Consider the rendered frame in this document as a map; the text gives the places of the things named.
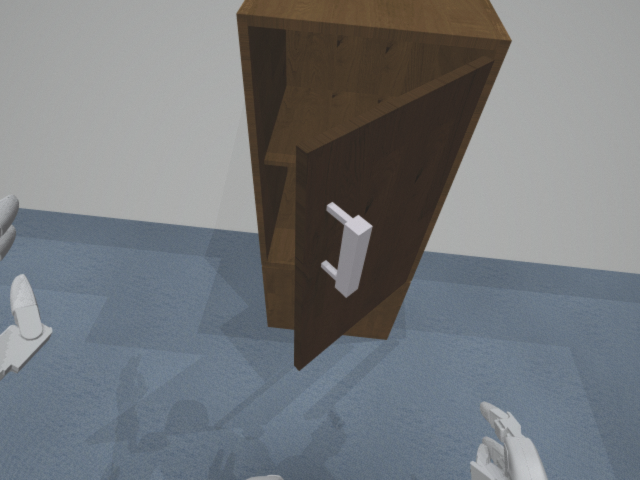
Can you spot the cupboard door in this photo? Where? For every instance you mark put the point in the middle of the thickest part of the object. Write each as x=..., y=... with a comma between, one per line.
x=388, y=165

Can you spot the robot right hand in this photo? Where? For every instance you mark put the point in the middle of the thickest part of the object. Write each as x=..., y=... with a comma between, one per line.
x=517, y=460

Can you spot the robot left hand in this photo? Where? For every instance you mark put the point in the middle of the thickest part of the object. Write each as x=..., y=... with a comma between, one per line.
x=18, y=344

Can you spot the handle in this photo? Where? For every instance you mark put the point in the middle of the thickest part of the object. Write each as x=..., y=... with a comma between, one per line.
x=355, y=240

